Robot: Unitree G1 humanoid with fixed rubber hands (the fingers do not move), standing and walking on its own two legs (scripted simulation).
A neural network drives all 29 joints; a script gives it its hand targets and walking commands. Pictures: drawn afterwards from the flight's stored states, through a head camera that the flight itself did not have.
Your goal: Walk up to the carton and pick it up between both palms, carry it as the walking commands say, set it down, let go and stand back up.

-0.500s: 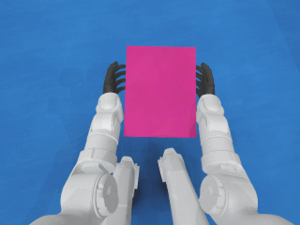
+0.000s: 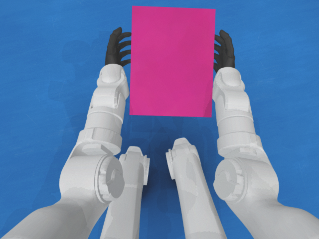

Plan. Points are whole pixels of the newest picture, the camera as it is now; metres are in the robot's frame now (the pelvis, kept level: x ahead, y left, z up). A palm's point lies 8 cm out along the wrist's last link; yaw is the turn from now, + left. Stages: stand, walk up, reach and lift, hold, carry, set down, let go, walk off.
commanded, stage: set down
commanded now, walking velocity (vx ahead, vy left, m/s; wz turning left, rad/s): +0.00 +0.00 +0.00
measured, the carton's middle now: (168, 76) +0.48 -0.06 -0.17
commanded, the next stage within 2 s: none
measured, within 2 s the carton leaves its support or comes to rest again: rests again in 1.78 s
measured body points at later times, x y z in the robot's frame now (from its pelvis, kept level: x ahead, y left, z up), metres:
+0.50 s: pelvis -0.01 +0.00 -0.06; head +0.33 -0.04 +0.24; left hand +0.54 +0.05 -0.19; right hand +0.50 -0.20 -0.20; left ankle +0.09 +0.11 -0.47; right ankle +0.11 -0.12 -0.47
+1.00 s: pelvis +0.00 +0.00 -0.10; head +0.35 -0.03 +0.17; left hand +0.55 +0.05 -0.26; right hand +0.52 -0.20 -0.26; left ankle +0.09 +0.11 -0.47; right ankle +0.11 -0.12 -0.47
